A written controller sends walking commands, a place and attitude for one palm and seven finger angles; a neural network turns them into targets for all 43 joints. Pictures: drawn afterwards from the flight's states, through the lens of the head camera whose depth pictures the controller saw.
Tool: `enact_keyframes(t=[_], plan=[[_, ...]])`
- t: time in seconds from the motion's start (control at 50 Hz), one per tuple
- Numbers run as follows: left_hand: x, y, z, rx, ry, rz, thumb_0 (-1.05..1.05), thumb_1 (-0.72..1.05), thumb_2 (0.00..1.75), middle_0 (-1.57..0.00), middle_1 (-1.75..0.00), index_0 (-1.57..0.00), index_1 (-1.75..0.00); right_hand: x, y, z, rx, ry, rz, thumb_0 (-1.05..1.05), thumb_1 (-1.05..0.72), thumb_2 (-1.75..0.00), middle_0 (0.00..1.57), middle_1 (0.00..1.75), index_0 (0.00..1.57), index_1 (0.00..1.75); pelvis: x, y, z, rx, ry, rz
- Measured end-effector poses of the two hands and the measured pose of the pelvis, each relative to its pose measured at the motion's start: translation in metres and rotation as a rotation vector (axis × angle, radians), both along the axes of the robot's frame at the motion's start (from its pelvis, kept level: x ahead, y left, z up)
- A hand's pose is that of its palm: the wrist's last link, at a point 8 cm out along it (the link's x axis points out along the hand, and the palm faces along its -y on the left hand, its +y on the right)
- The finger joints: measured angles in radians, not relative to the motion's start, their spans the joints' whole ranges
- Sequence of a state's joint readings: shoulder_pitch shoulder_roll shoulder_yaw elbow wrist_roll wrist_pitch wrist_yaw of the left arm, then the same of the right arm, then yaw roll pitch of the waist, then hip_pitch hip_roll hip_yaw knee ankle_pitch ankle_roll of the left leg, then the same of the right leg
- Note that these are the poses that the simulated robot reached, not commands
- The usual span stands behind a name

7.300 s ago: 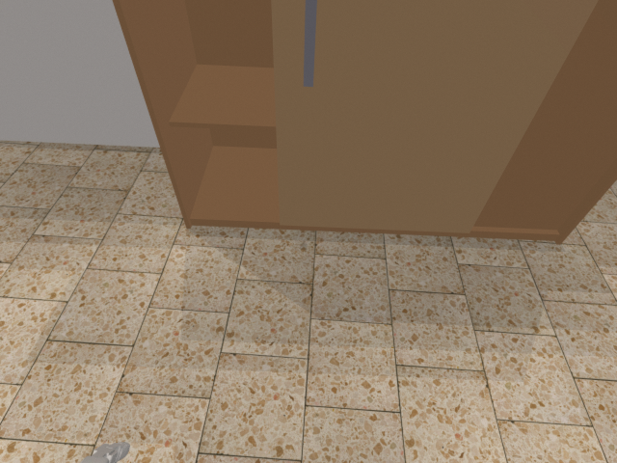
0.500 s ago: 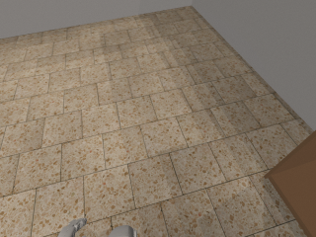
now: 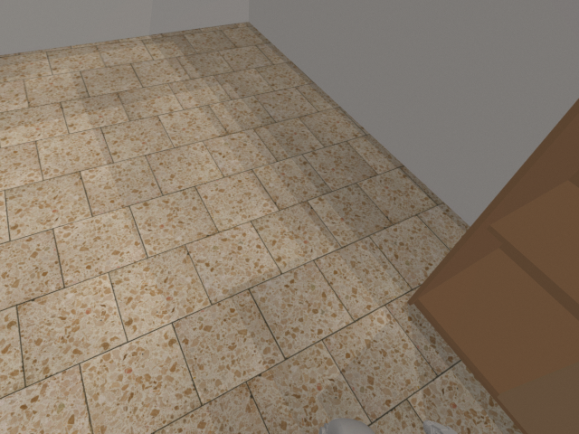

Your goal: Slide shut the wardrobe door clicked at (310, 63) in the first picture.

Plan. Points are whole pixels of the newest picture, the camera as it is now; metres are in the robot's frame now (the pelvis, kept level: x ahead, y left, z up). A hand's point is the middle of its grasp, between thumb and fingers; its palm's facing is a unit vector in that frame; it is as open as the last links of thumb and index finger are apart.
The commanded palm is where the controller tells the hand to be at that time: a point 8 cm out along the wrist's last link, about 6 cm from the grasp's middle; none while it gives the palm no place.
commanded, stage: turn to face it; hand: right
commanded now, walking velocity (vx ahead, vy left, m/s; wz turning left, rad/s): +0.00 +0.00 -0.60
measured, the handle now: out of the picture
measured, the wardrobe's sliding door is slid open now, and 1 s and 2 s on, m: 0.39 0.39 0.39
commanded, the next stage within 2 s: take the last steps up to it in 1.46 s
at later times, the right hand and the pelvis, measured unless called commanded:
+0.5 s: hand out of the picture -0.02 -0.29 -0.17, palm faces +0.35 +0.90 -0.26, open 7.4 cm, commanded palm none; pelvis -0.02 -0.05 +0.00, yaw -18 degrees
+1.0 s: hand out of the picture -0.05 -0.22 -0.14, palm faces +0.57 +0.77 -0.28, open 7.4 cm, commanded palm none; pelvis -0.01 +0.00 +0.00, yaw -37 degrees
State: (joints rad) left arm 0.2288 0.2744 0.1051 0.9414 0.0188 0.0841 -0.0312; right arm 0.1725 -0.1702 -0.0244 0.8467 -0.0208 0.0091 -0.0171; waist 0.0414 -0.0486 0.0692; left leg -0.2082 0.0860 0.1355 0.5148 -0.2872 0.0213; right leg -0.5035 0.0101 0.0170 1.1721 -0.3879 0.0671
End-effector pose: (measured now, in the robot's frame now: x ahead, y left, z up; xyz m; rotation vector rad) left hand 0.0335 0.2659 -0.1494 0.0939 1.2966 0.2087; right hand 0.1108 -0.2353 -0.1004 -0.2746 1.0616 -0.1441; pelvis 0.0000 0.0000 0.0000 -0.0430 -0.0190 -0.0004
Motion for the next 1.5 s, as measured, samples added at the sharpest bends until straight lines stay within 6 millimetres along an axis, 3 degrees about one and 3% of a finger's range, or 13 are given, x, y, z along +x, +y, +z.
enact_keyframes(t=[0.16,0.28,0.34,0.42,0.56,0.78,0.9,1.0,1.08,1.18,1.26,1.38,1.5], plan=[[0.054,-0.013,0.010,0.028,-0.022,-0.159,0.00,0.91,0.90,-0.19,-0.30,-0.20,-0.30,-0.077,-0.022,-0.016,0.021,0.116,-0.164,0.01,-0.90,-0.90,0.21,0.30,0.20,0.30,-0.004,-0.008,0.000,0.003,-0.001,-0.103],[0.113,-0.054,0.020,0.076,-0.135,-0.317,0.00,0.91,0.90,-0.19,-0.30,-0.20,-0.30,-0.141,-0.061,-0.045,0.047,0.206,-0.310,0.01,-0.90,-0.90,0.21,0.30,0.20,0.30,-0.006,-0.033,-0.015,0.039,0.008,-0.183],[0.130,-0.075,0.026,0.092,-0.193,-0.375,0.00,0.91,0.90,-0.19,-0.30,-0.20,-0.30,-0.163,-0.078,-0.056,0.048,0.247,-0.367,0.01,-0.90,-0.90,0.21,0.30,0.20,0.30,-0.011,-0.042,-0.019,0.038,0.002,-0.214],[0.131,-0.093,0.036,0.100,-0.199,-0.419,0.00,0.91,0.90,-0.20,-0.30,-0.20,-0.30,-0.166,-0.090,-0.047,0.054,0.219,-0.414,0.01,-0.91,-0.90,0.20,0.30,0.20,0.30,-0.015,-0.049,-0.010,0.057,-0.007,-0.263],[0.121,-0.108,0.035,0.059,-0.154,-0.462,0.00,0.91,0.90,-0.20,-0.30,-0.21,-0.30,-0.150,-0.093,-0.030,0.050,0.104,-0.445,0.01,-0.91,-0.90,0.20,0.30,0.20,0.30,-0.016,-0.049,-0.001,0.062,-0.002,-0.341],[0.111,-0.075,-0.002,0.003,-0.040,-0.499,0.00,0.90,0.90,-0.20,-0.30,-0.21,-0.30,-0.125,-0.059,-0.012,-0.008,-0.042,-0.498,0.01,-0.91,-0.90,0.21,0.30,0.20,0.30,-0.010,-0.013,-0.012,0.043,0.017,-0.482],[0.126,-0.064,-0.001,0.006,-0.006,-0.570,0.00,0.91,0.90,-0.20,-0.30,-0.20,-0.30,-0.158,-0.029,-0.003,-0.004,-0.010,-0.583,0.01,-0.90,-0.90,0.21,0.30,0.20,0.30,-0.009,-0.003,-0.004,0.021,-0.004,-0.570],[0.144,-0.074,0.006,0.018,0.000,-0.647,0.00,0.91,0.90,-0.19,-0.30,-0.20,-0.30,-0.194,-0.013,-0.009,0.024,0.047,-0.669,0.01,-0.90,-0.90,0.21,0.30,0.20,0.30,-0.010,-0.003,0.000,0.005,-0.004,-0.639],[0.162,-0.101,0.011,0.036,-0.020,-0.733,0.00,0.91,0.90,-0.19,-0.30,-0.20,-0.30,-0.232,-0.006,-0.019,0.057,0.097,-0.745,0.01,-0.90,-0.90,0.21,0.30,0.20,0.30,-0.016,-0.010,-0.001,0.007,-0.001,-0.687],[0.184,-0.155,0.015,0.054,-0.124,-0.857,0.00,0.91,0.90,-0.19,-0.30,-0.20,-0.30,-0.292,-0.005,-0.046,0.106,0.166,-0.857,0.01,-0.90,-0.90,0.21,0.30,0.20,0.30,-0.031,-0.029,-0.016,0.040,-0.004,-0.747],[0.187,-0.189,0.026,0.044,-0.198,-0.915,0.00,0.91,0.90,-0.19,-0.30,-0.20,-0.30,-0.326,-0.006,-0.054,0.125,0.237,-0.919,0.01,-0.91,-0.90,0.21,0.30,0.20,0.30,-0.039,-0.035,-0.015,0.039,-0.014,-0.767],[0.173,-0.210,0.033,0.019,-0.191,-0.961,0.00,0.91,0.90,-0.20,-0.30,-0.21,-0.30,-0.331,-0.012,-0.039,0.122,0.188,-0.955,0.01,-0.91,-0.90,0.20,0.30,0.20,0.30,-0.046,-0.038,-0.003,0.053,-0.031,-0.810],[0.157,-0.208,0.021,-0.024,-0.132,-0.969,0.00,0.91,0.90,-0.20,-0.30,-0.21,-0.30,-0.313,-0.010,-0.030,0.103,0.129,-0.962,0.01,-0.91,-0.90,0.20,0.30,0.20,0.30,-0.044,-0.032,-0.001,0.042,-0.027,-0.847]])
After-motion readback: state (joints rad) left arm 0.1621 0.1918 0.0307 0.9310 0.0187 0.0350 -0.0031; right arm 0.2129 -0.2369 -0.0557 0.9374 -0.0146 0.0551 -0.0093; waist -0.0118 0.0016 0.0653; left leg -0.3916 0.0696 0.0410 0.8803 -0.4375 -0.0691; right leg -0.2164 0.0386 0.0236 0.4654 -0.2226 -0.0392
